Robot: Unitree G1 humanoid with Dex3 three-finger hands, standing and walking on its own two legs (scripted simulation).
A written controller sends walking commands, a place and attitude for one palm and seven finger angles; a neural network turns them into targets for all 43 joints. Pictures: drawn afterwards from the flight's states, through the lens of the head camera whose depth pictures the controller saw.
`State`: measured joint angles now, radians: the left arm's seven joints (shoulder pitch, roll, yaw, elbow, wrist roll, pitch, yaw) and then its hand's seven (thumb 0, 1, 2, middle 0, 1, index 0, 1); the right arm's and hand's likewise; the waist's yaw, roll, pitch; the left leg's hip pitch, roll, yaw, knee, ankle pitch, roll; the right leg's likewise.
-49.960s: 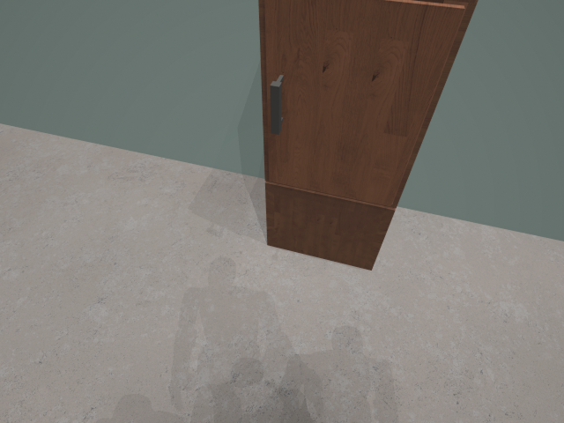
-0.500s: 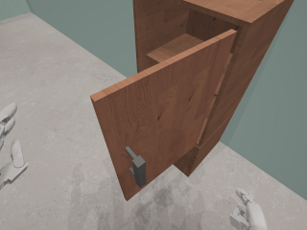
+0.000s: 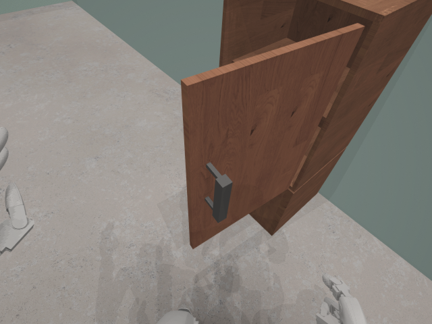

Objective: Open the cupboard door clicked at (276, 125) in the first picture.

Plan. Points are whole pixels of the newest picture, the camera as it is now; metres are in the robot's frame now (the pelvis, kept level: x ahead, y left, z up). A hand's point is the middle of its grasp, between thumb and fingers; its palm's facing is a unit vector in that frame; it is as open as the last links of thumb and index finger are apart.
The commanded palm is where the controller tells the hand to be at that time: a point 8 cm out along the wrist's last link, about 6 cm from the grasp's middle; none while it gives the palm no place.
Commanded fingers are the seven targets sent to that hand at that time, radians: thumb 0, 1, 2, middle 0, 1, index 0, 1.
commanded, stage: step back with the hand held close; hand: left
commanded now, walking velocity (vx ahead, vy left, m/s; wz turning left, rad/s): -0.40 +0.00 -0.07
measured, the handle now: (215, 193) +0.38 +0.03 -0.01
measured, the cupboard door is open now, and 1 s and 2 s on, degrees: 84 84 84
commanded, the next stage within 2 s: stop stepping back and stand still in 0.30 s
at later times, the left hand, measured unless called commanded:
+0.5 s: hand (2, 292) +0.12 +0.23 +0.19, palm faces +0.26 -0.85 -0.46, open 7.4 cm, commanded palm +0.06 +0.29 +0.19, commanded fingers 0.00 0.90 0.90 -0.20 -0.30 -0.20 -0.30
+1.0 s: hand out of the picture +0.05 +0.25 +0.18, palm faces +0.33 -0.83 -0.45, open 7.4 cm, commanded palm -0.02 +0.30 +0.19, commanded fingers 0.00 0.90 0.90 -0.20 -0.30 -0.20 -0.30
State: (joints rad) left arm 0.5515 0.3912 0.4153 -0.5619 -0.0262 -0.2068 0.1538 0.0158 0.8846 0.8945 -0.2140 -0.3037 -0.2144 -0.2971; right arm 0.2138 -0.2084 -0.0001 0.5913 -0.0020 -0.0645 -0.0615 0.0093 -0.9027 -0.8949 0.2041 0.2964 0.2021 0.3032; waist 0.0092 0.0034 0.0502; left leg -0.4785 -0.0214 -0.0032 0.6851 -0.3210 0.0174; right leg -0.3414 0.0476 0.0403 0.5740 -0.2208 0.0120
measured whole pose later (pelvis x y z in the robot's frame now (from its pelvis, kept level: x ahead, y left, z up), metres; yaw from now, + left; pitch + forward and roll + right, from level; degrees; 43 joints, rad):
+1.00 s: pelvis -0.19 +0.02 +0.00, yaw -7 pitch -2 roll +1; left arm 0.52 0.43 0.44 -0.48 -0.05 -0.18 0.16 0.02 0.89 0.89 -0.21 -0.30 -0.21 -0.30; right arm 0.21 -0.16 0.02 0.64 -0.01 -0.16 -0.06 0.01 -0.91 -0.90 0.20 0.30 0.20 0.30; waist -0.04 -0.04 0.02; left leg -0.35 0.00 0.04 0.51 -0.14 0.02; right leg -0.22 0.02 -0.02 0.68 -0.50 -0.02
